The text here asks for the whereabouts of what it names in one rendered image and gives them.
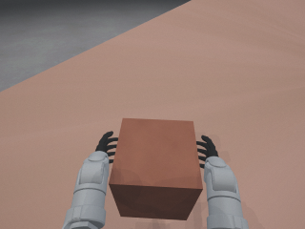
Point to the left robot forearm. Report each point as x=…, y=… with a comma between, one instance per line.
x=88, y=201

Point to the robot right hand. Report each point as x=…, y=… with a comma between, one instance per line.
x=210, y=149

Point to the carton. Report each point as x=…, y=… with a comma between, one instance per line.
x=156, y=171

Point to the robot left hand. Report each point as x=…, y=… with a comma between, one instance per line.
x=103, y=144

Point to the right robot forearm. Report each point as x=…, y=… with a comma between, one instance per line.
x=224, y=202

